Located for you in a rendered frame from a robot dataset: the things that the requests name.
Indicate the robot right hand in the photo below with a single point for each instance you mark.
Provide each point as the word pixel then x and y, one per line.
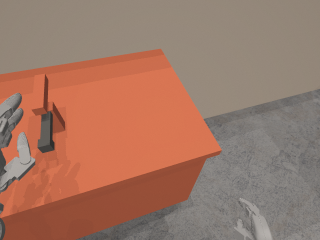
pixel 256 229

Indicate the robot left hand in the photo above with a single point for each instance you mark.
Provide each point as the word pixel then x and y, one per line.
pixel 10 116

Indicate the counter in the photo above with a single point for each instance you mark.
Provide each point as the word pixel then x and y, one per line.
pixel 128 141

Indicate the tap lever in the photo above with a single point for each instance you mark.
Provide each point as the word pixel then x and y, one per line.
pixel 46 143

